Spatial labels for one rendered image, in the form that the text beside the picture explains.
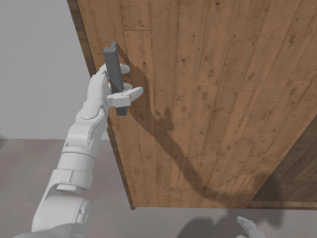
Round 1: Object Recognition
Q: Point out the handle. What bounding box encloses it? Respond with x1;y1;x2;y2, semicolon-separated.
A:
103;42;128;116

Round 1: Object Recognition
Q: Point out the robot left upper arm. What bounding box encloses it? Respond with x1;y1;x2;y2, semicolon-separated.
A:
13;194;91;238

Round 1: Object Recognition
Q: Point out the wardrobe door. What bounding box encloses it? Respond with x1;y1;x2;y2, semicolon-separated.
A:
77;0;317;209
252;115;317;202

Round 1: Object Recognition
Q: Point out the right robot hand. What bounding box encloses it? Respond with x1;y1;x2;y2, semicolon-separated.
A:
236;216;265;238

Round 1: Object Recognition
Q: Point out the left robot hand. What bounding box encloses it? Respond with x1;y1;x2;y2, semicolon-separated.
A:
87;63;144;110

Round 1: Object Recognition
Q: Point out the left robot forearm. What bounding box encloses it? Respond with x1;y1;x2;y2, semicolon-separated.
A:
31;98;108;232

